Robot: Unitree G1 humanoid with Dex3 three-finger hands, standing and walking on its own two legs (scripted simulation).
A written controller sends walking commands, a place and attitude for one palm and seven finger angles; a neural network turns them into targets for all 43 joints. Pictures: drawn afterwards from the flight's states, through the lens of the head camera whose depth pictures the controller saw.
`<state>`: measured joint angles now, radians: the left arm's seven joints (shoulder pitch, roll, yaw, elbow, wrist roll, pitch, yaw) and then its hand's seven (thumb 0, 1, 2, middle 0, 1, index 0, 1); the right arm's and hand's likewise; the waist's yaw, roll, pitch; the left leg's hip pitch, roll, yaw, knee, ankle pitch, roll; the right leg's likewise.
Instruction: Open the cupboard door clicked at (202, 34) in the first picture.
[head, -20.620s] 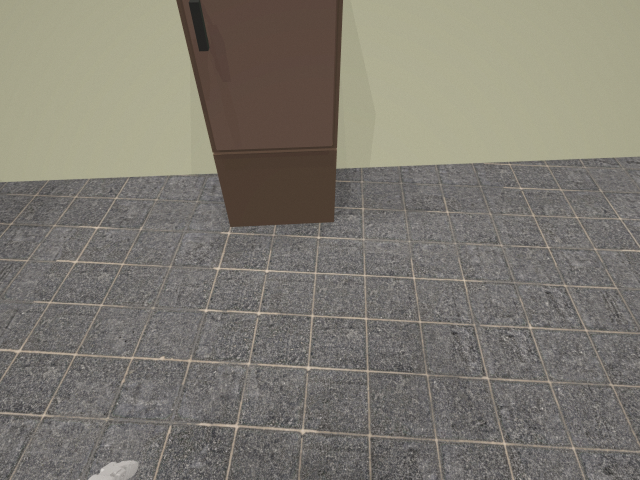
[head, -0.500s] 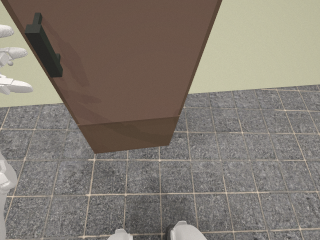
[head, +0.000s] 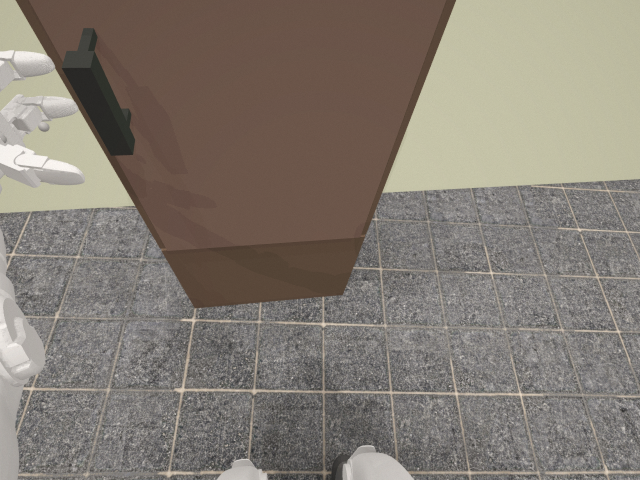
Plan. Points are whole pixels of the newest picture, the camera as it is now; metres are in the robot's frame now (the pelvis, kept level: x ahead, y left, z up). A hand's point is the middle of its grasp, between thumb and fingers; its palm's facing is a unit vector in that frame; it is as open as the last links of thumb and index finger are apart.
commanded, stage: slide the fingers in behind the handle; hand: left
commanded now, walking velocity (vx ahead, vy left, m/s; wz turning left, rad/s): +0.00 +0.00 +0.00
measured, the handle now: (106, 94) +0.54 +0.22 +0.13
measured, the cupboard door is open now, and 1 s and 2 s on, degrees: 0 0 0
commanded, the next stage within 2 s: close the thumb around the handle in 1.68 s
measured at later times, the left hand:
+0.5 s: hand (61, 126) +0.49 +0.26 +0.12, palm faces +0.06 -1.00 +0.00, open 14.2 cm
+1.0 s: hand (97, 128) +0.49 +0.23 +0.12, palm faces +0.04 -1.00 +0.01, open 14.0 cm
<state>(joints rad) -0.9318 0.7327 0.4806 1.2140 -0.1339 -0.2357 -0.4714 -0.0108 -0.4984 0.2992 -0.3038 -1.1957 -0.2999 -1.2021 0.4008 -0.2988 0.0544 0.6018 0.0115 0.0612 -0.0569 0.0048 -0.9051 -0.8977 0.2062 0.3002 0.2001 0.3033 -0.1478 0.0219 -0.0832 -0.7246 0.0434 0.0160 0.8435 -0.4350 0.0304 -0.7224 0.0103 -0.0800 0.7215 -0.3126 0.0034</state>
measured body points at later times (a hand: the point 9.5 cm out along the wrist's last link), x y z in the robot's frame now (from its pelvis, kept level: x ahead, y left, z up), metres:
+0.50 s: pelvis +0.01 +0.00 +0.00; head +0.11 +0.01 +0.44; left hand +0.48 +0.32 +0.13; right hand +0.00 -0.28 -0.10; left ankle -0.03 +0.09 -0.70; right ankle +0.01 -0.13 -0.70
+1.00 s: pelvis +0.00 -0.01 +0.00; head +0.10 +0.01 +0.44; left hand +0.48 +0.28 +0.12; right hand +0.02 -0.27 -0.11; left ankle -0.03 +0.09 -0.70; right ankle +0.01 -0.13 -0.70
